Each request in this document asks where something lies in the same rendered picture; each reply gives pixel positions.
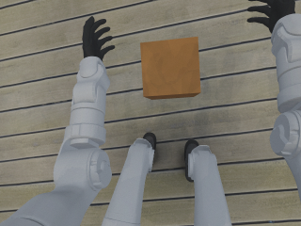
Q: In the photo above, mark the right robot hand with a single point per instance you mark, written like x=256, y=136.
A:
x=277, y=10

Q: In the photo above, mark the carton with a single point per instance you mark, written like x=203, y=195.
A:
x=170, y=68

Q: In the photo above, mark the left robot upper arm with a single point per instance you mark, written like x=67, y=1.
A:
x=79, y=176

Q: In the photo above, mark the right robot forearm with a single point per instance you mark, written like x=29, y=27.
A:
x=286, y=47

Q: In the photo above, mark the left robot hand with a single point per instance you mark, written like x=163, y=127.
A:
x=91, y=45

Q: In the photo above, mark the robot foot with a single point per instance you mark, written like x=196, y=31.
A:
x=151, y=138
x=188, y=148

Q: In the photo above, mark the robot left foot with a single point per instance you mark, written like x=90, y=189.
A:
x=151, y=138

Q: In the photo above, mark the robot right foot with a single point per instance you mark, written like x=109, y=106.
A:
x=188, y=148

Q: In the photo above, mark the right robot upper arm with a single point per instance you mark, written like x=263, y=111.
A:
x=285, y=141

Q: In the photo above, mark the left robot forearm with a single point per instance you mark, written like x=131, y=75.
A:
x=88, y=104

